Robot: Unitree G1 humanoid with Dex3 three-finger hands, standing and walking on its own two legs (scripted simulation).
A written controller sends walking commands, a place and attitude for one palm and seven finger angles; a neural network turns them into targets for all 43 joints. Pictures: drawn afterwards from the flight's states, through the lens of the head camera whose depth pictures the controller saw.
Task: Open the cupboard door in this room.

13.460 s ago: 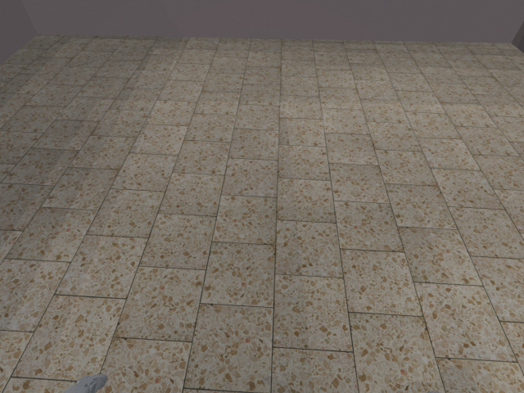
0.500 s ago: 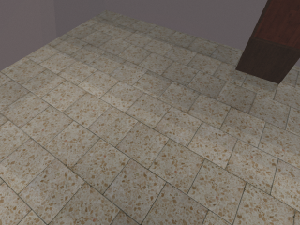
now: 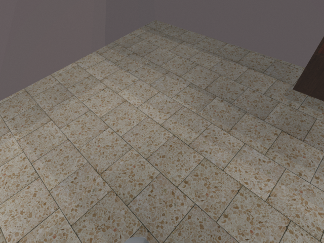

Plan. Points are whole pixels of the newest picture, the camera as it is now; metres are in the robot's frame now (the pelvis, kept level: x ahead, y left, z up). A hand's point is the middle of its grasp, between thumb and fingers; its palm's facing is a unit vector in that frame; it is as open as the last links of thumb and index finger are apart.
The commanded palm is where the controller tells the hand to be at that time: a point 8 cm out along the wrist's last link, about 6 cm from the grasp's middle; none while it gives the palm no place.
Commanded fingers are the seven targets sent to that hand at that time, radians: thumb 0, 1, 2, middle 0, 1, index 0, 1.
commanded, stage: turn or walk to find it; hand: left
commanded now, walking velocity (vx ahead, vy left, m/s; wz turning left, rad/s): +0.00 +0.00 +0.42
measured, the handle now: out of the picture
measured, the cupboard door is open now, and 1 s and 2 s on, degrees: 0 0 0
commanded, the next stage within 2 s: none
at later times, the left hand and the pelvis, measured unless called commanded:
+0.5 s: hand out of the picture -0.05 +0.28 -0.18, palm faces +0.26 -0.94 -0.23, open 7.4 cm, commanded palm none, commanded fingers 0.00 0.90 0.90 -0.20 -0.30 -0.20 -0.30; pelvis -0.02 +0.06 +0.00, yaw +13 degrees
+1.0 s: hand out of the picture +0.02 +0.23 -0.15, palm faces +0.37 -0.89 -0.28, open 7.4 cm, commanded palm none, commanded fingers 0.00 0.90 0.90 -0.20 -0.30 -0.20 -0.30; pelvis -0.02 +0.01 +0.00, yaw +25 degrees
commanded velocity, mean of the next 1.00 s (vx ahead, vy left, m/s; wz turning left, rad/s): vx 0.00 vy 0.00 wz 0.42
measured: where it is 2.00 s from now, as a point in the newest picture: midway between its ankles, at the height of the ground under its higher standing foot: outside the picture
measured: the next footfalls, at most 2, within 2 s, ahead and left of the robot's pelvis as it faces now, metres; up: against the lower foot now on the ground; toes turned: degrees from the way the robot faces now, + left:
left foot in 0.32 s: -0.03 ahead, +0.14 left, +0.00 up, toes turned +14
right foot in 0.94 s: +0.06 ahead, -0.07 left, +0.00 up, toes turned +21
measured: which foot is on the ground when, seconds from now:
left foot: up 0.00-0.30, down 0.32-0.94, up 0.96-1.00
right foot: down 0.00-0.34, up 0.36-0.92, down 0.94-1.00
